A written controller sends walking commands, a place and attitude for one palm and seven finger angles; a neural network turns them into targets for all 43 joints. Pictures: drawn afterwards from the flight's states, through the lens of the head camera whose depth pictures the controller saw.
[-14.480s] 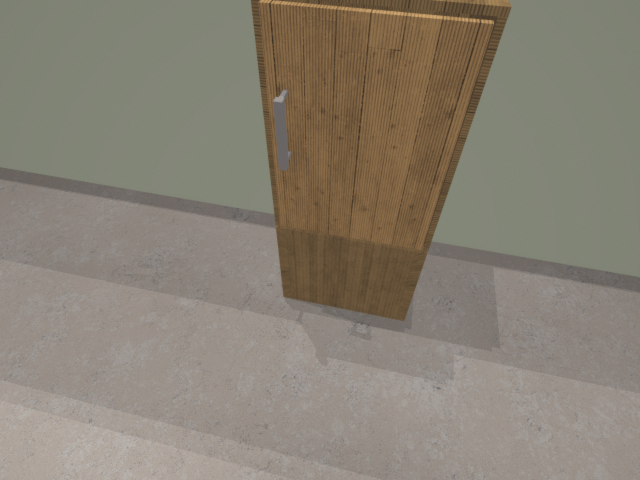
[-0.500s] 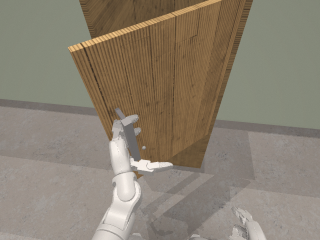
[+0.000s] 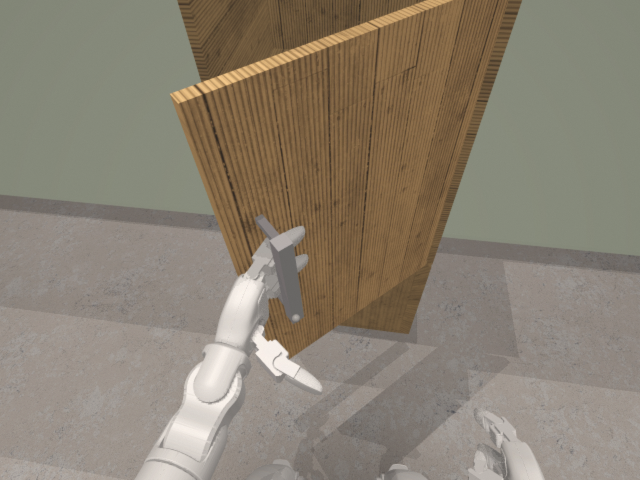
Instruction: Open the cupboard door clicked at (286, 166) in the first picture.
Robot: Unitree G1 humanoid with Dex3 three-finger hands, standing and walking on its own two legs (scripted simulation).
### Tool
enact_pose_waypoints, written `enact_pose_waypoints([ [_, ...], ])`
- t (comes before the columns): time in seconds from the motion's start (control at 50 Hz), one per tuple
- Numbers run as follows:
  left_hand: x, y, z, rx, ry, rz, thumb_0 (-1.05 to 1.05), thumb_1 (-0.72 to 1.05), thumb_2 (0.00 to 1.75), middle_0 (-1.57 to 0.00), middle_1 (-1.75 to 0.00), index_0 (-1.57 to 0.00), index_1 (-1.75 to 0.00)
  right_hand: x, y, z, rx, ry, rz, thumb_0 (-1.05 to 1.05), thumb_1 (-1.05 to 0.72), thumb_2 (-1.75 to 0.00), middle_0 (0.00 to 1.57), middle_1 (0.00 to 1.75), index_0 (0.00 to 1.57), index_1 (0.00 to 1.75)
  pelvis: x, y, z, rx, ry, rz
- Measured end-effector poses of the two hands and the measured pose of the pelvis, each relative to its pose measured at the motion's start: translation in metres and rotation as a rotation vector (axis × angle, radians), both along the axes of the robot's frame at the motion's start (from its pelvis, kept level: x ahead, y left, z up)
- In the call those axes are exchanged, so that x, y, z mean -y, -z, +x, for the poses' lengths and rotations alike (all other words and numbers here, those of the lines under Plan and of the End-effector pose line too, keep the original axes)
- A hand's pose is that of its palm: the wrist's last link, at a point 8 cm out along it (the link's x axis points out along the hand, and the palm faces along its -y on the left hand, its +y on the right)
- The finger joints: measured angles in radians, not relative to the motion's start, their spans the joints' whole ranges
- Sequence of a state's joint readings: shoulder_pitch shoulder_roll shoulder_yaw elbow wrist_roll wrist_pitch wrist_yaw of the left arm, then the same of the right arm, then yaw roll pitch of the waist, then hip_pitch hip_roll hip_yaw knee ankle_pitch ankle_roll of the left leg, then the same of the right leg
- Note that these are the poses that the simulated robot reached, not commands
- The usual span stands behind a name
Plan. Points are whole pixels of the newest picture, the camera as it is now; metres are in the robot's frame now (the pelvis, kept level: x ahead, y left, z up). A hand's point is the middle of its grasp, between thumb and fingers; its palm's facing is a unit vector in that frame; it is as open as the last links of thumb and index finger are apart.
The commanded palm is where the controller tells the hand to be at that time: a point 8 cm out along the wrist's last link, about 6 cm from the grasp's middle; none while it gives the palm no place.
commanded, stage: slide the hand sideways off the handle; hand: left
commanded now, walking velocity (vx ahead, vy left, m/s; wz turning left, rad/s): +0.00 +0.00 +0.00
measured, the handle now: (280, 273) +0.36 +0.07 +0.05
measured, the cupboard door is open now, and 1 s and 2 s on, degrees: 44 45 45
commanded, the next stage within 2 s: draw the hand back to the body in 0.98 s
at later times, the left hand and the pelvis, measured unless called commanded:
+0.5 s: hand (270, 347) +0.26 +0.07 +0.06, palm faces -0.14 -0.99 -0.03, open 16.3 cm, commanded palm +0.24 +0.13 +0.06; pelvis +0.02 +0.00 +0.00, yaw -1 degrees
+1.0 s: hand (229, 381) +0.22 +0.11 +0.06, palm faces -0.13 -0.99 -0.06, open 16.4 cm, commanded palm +0.21 +0.17 +0.06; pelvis +0.01 -0.01 -0.02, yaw +0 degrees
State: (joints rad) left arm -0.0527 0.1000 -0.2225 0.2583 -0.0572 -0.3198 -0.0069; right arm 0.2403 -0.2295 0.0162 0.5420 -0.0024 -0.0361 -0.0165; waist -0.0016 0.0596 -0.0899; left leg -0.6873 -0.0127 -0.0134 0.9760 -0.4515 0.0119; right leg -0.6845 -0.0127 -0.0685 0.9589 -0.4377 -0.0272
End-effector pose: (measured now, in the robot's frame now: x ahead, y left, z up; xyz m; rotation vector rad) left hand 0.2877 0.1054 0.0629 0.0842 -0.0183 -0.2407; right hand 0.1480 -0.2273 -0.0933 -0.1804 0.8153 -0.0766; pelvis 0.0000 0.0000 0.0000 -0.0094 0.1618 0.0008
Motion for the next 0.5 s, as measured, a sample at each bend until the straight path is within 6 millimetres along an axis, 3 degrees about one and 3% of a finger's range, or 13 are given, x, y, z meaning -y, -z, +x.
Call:
enact_pose_waypoints([
  [0.08, 0.002, 0.000, -0.001, -0.050, -0.013, -0.098, -0.01, -0.50, 0.30, -0.19, -0.35, -0.16, -0.36, -0.004, -0.007, -0.001, 0.022, 0.010, 0.001, 0.01, -0.90, -0.90, 0.20, 0.30, 0.20, 0.30, -0.005, -0.004, 0.001, 0.004, 0.008, 0.003],
  [0.24, 0.005, 0.002, -0.010, -0.014, -0.052, -0.097, -0.01, -0.50, 0.30, -0.16, -0.34, -0.18, -0.32, -0.011, -0.014, 0.009, 0.065, -0.007, 0.013, 0.01, -0.90, -0.90, 0.20, 0.30, 0.20, 0.30, -0.008, 0.001, 0.006, -0.017, 0.026, 0.009],
  [0.5, -0.025, 0.002, -0.042, -0.039, -0.102, -0.053, -0.01, -0.50, 0.30, -0.15, -0.31, -0.16, -0.30, -0.014, -0.013, 0.032, 0.098, -0.028, 0.022, 0.01, -0.90, -0.90, 0.20, 0.30, 0.20, 0.30, -0.004, 0.005, 0.015, -0.024, 0.018, 0.003],
])
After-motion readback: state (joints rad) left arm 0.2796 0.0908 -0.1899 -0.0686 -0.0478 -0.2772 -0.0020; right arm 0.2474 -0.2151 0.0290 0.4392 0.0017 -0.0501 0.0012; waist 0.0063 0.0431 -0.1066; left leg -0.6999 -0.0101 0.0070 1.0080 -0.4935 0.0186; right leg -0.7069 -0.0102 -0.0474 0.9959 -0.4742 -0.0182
